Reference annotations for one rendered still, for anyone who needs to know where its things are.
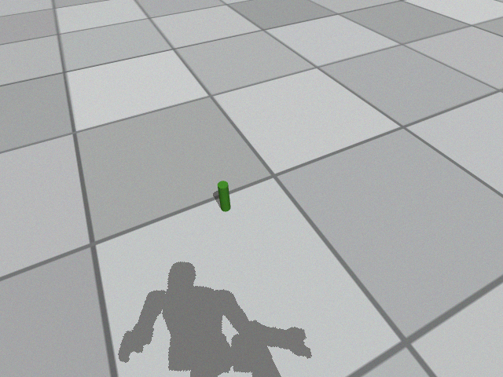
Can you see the can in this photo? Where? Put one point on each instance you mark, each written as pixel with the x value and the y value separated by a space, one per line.
pixel 223 191

